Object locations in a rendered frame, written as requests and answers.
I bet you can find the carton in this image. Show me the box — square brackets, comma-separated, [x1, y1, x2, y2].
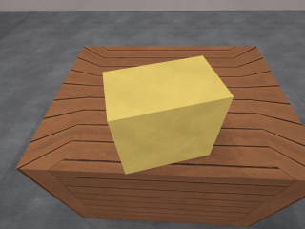
[102, 55, 234, 175]

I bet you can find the pedestal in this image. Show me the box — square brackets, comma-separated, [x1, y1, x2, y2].
[15, 46, 305, 227]

